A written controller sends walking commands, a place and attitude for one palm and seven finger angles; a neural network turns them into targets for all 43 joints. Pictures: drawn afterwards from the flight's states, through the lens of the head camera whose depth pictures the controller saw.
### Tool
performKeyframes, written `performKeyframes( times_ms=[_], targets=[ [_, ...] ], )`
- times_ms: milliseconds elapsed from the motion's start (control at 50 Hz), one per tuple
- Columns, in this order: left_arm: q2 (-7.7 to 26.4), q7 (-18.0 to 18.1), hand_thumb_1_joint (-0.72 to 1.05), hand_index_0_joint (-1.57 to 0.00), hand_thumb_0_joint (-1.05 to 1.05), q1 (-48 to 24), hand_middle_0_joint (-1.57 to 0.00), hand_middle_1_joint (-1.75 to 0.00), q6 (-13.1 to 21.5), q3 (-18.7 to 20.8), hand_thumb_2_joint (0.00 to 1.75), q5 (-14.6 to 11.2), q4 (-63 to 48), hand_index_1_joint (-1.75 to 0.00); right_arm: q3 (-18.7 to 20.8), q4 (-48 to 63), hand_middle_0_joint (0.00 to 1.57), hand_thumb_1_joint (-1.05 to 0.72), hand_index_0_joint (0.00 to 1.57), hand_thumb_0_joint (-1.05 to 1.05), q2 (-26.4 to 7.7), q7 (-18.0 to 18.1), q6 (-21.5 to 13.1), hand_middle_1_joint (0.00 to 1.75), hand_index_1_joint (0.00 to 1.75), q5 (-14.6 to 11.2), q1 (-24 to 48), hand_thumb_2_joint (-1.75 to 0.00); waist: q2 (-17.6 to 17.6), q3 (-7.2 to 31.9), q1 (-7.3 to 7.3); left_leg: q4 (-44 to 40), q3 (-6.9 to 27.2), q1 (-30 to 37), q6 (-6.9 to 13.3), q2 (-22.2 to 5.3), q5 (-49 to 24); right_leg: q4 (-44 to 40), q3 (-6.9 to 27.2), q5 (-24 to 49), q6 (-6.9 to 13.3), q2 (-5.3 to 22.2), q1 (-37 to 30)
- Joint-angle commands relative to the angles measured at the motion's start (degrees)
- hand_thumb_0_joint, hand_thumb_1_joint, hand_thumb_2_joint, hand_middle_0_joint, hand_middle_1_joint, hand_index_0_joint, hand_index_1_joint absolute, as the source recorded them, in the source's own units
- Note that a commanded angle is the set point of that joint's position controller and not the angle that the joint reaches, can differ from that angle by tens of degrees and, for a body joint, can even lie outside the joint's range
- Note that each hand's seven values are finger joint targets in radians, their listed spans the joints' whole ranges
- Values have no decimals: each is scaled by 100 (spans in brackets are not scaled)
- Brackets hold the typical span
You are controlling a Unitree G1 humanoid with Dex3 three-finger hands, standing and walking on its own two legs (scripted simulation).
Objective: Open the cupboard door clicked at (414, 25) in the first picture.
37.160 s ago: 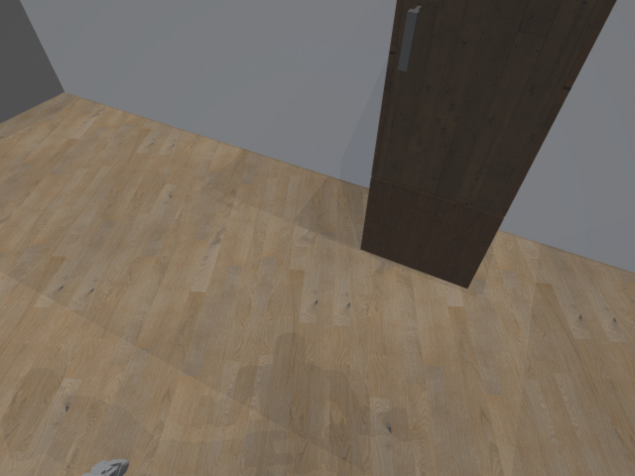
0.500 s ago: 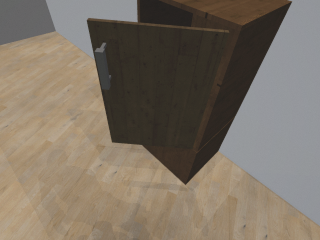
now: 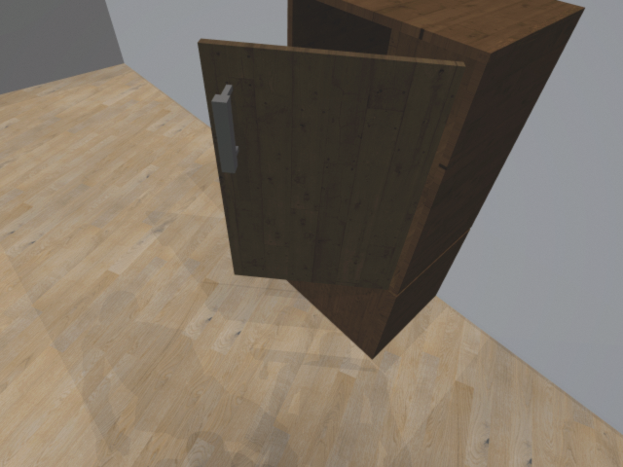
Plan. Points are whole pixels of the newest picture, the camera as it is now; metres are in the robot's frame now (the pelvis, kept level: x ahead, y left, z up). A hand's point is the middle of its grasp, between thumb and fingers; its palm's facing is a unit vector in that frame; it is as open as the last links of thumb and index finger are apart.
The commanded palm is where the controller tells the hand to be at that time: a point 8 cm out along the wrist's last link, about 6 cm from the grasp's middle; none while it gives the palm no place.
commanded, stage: shuffle to correct the standing spot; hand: left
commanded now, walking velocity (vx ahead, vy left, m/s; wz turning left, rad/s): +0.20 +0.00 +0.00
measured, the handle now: (228, 129) +0.61 +0.20 +0.12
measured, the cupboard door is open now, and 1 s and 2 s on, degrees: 42 42 42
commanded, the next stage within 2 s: come to a stop and stand still in 0.12 s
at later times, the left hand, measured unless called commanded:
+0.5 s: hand out of the picture +0.11 +0.16 -0.17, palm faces -0.01 -0.98 -0.21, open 7.3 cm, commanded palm none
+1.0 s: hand out of the picture +0.08 +0.18 -0.16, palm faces +0.00 -0.96 -0.26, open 7.4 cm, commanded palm none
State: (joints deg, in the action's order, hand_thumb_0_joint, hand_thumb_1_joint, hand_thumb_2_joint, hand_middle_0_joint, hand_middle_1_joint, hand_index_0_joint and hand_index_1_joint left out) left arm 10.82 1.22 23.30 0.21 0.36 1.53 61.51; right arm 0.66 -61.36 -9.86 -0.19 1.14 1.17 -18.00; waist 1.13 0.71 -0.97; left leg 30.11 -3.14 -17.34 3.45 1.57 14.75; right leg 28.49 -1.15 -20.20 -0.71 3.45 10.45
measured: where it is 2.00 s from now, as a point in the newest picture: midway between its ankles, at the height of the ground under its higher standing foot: outside the picture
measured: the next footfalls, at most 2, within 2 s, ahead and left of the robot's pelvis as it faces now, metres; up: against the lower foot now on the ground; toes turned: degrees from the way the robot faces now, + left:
right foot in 0.42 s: +0.14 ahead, -0.13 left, +0.00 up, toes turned -6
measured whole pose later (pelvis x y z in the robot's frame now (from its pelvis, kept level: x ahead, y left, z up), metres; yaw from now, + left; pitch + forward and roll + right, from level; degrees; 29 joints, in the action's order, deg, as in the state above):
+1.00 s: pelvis +0.05 -0.01 +0.00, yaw -2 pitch -2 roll +1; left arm 9.5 1.7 16.7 -0.7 -0.3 1.2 58.1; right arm 1.1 -54.6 -11.4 0.5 0.5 1.2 -15.8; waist -2.7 0.1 -0.6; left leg 29.6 -5.6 -11.0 2.9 2.0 17.3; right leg 31.7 -3.2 -12.0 0.4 3.1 18.2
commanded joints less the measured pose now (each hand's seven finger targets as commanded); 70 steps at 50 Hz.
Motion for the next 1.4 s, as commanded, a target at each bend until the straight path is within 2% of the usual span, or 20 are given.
performKeyframes(
  times_ms=[0,60,80,120,140,200,300,360,380,400,420,480,580,720,740,760,780,840,940,1380],
  targets=[
    [580,11,90,-20,0,388,-20,-30,107,150,90,-43,-109,-30,66,366,20,-90,20,0,-406,49,-251,30,30,-2,20,-90,627,-756,66,16,171,-441,-110,-179,861,-1099,1009,-1328,658,648,461],
    [536,10,90,-20,0,293,-20,-30,107,149,90,-39,-146,-30,76,288,20,-90,20,0,-438,47,-319,30,30,-11,-194,-90,174,-750,195,-299,373,47,-74,-320,1083,-652,668,-1312,574,441,923],
    [424,2,90,-20,0,200,-20,-30,89,145,90,-20,-187,-30,126,211,20,-90,20,0,-575,67,-319,30,30,-5,-418,-90,-250,-820,285,-721,824,296,16,-601,1471,-189,326,-1353,461,147,1266],
    [150,-27,90,-20,0,-27,-20,-30,85,81,90,49,-349,-30,224,50,20,-90,20,0,-933,127,-333,30,30,13,-1003,-90,-1454,-1020,457,-1970,2553,838,596,-1626,2399,1611,-447,-1008,263,-431,2199],
    [164,-24,90,-20,0,-312,-20,-30,116,76,90,67,-448,-30,207,8,20,-90,20,0,-871,147,-375,30,30,18,-1183,-90,-1318,-1146,528,-2144,2875,959,912,-1913,1851,2450,-245,-1088,291,-207,2633],
    [5,-76,90,-20,0,-378,-20,-30,208,97,90,22,-440,-30,131,60,20,-90,20,0,-629,157,-488,30,30,10,-917,-90,-430,-775,308,-1883,2240,884,1137,-1951,60,2820,45,-649,286,189,2478],
    [-343,-29,90,-20,0,-134,-20,-30,131,26,90,-44,-298,-30,46,52,20,-90,20,0,-462,251,-472,30,30,-5,-479,-90,-575,-182,10,-1190,856,445,761,-1419,-2371,928,-296,311,92,-77,684],
    [-28,51,90,-20,0,156,-20,-30,191,73,90,-54,-112,-30,-6,-16,20,-90,20,0,-212,245,-434,30,30,-85,-389,-90,28,-80,-176,-562,384,-234,99,-850,-854,-531,110,1767,26,174,-646],
    [226,74,90,-20,0,118,-20,-30,232,83,90,-70,-108,-30,-52,-11,20,-90,20,0,-32,221,-398,30,30,-106,-460,-90,448,-77,-81,-492,276,-586,-135,-562,274,-628,876,2241,268,791,-851],
    [453,70,90,-20,0,-25,-20,-30,226,93,90,-89,-135,-30,-53,-34,20,-90,20,0,7,196,-345,30,30,-90,-593,-90,566,-269,38,-527,139,-497,-246,-387,794,-716,1090,2298,574,1238,-429],
    [583,67,90,-20,0,-252,-20,-30,183,112,90,-85,-241,-30,-34,-74,20,-90,20,0,-13,177,-299,30,30,-66,-669,-90,146,-476,116,-664,189,-221,-241,-358,634,-680,950,2253,654,1243,-8],
    [426,106,90,-20,0,-442,-20,-30,155,98,90,-113,-300,-30,-20,-174,20,-90,20,0,-8,198,-239,30,30,-68,-692,-90,588,-281,104,-596,227,56,-278,-467,-287,-314,633,2803,564,851,-35],
    [517,154,90,-20,0,-520,-20,-30,37,203,90,-82,-490,-30,100,14,20,-90,20,0,-206,228,-177,30,30,-45,-518,-90,107,27,39,-333,275,276,-241,-616,-1425,166,550,3315,532,775,-76],
    [408,132,90,-20,0,-820,-20,-30,-79,216,90,-31,-754,-30,161,303,20,-90,20,0,-256,199,-110,30,30,-13,-150,-90,-5,-115,66,-572,511,198,-107,-764,-695,11,445,1561,408,436,448],
    [603,327,90,-20,0,-155,-20,-30,9,192,90,-88,-454,-30,210,738,20,-90,20,0,-637,162,-203,30,30,-129,491,-90,-444,265,-118,269,189,316,-298,-874,-799,123,534,3085,395,728,46],
    [881,283,90,-20,0,-550,-20,-30,47,205,90,-77,-729,-30,168,883,20,-90,20,0,-305,128,-152,30,30,-92,149,-90,-227,647,135,104,209,113,-351,-380,521,-59,1023,1692,651,1028,9],
    [853,223,90,-20,0,-752,-20,-30,34,196,90,-69,-810,-30,130,860,20,-90,20,0,-255,119,-145,30,30,-65,123,-90,-439,322,170,-214,262,326,-305,-336,583,-250,1102,454,752,999,553],
    [598,124,90,-20,0,-962,-20,-30,-32,121,90,-38,-867,-30,117,957,20,-90,20,0,-465,84,-175,30,30,14,46,-90,-1113,-496,177,-1136,982,-197,-15,-892,735,22,226,-230,376,116,929],
    [440,47,90,-20,0,-678,-20,-30,23,36,90,-31,-688,-30,88,1050,20,-90,20,0,-692,92,-199,30,30,-4,128,-90,86,-845,72,-1461,909,-505,14,-747,1235,-340,383,4,327,131,545],
    [524,57,90,-20,0,-700,-20,-30,203,6,90,-112,-103,-30,-96,46,20,-90,20,0,-520,154,-352,30,30,-29,-216,-90,-42,-290,102,-1251,519,483,-137,-701,-546,-585,447,1460,380,407,-124]
  ],
)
